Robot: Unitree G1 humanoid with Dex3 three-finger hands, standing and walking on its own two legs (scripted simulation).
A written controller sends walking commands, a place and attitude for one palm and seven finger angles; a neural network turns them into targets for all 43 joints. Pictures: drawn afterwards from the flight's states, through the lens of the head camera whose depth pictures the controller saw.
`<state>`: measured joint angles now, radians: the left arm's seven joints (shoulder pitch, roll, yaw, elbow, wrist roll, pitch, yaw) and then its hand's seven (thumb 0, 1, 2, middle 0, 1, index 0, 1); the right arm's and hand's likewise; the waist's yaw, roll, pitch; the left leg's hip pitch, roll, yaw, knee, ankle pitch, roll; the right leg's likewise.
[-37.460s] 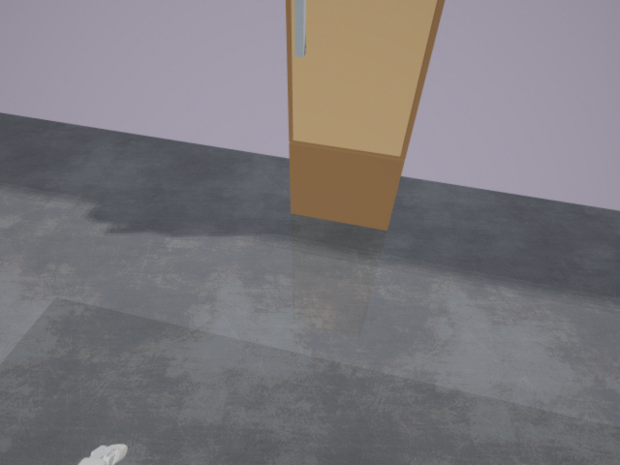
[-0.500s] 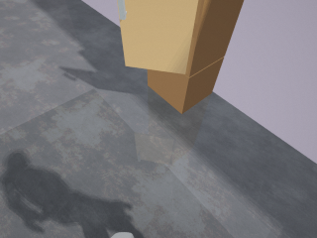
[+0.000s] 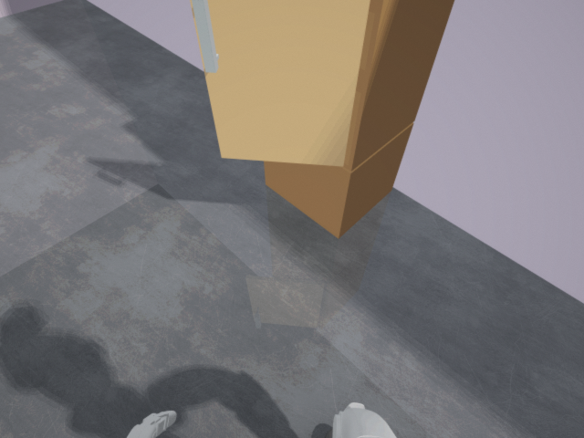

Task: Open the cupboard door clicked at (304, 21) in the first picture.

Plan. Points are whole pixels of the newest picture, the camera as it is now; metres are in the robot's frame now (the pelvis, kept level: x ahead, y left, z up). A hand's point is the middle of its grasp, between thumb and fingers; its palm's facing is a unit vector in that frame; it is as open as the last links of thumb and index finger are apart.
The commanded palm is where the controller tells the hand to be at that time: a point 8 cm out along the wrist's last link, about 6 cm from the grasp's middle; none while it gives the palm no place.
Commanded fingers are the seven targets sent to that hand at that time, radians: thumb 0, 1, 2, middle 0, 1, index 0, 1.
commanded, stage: take the last steps up to it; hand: left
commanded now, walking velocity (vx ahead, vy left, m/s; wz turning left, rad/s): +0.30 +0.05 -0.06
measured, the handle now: (208, 31) +0.95 +0.22 +0.09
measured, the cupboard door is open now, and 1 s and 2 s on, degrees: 39 39 39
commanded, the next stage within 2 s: come to a stop and stand still in 0.66 s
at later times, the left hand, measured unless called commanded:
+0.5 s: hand (185, 424) +0.17 +0.17 -0.16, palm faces +0.12 -0.98 -0.19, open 7.3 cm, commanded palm none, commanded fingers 0.00 0.90 0.90 -0.20 -0.30 -0.20 -0.30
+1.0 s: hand (184, 261) +0.47 +0.24 -0.17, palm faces -0.02 -0.97 -0.25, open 7.3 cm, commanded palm none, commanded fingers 0.00 0.90 0.90 -0.20 -0.30 -0.20 -0.30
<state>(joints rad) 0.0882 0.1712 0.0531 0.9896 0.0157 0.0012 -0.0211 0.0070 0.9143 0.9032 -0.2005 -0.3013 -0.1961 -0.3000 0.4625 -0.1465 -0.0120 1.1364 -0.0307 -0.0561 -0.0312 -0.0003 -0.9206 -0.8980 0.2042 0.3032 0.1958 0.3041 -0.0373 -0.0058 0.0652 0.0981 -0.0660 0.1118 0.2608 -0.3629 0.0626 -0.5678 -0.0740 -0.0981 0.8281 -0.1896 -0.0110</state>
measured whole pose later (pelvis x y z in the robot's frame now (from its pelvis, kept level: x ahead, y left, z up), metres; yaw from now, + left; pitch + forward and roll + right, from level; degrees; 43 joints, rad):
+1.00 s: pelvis +0.38 +0.04 +0.00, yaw -3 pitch -1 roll +1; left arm 0.16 0.21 0.06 1.01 0.02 0.01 0.02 0.01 0.93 0.90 -0.20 -0.30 -0.20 -0.30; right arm 0.29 -0.16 -0.03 1.10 -0.02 0.01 -0.04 -0.01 -0.93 -0.90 0.20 0.30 0.20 0.30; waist -0.01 -0.01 0.06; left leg -0.17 0.02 0.16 0.55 -0.36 0.02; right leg -0.33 -0.06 -0.06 0.61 -0.19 0.00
